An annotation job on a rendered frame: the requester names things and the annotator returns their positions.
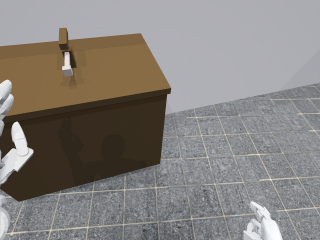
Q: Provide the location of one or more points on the robot left hand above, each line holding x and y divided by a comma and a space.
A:
15, 158

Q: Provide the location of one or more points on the left robot forearm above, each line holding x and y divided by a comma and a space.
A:
4, 218

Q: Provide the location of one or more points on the robot right hand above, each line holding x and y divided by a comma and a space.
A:
267, 230

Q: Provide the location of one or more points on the counter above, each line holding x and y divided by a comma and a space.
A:
105, 120

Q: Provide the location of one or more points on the tap lever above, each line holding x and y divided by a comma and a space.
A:
67, 70

